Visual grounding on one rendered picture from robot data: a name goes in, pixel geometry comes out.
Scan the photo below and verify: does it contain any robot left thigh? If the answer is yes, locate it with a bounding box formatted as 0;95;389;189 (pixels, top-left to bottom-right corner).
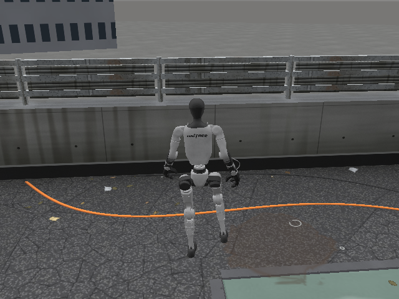
179;174;195;220

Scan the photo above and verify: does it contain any left robot hand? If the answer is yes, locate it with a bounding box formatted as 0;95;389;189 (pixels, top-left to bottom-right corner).
163;168;178;179

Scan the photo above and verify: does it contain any robot left upper arm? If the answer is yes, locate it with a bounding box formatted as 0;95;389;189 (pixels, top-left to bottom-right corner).
168;126;185;159

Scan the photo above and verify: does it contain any robot right shin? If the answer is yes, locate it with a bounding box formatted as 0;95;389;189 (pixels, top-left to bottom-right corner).
215;194;226;235

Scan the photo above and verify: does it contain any robot right upper arm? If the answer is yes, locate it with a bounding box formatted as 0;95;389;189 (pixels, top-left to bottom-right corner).
210;125;229;159

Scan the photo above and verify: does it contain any right robot hand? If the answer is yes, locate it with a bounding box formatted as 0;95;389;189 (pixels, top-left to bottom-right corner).
226;173;240;187

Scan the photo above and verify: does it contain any left robot forearm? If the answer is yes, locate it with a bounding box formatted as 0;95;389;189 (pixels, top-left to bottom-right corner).
164;150;175;171

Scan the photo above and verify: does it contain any right robot forearm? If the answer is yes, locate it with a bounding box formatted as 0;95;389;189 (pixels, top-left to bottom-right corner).
223;150;238;176

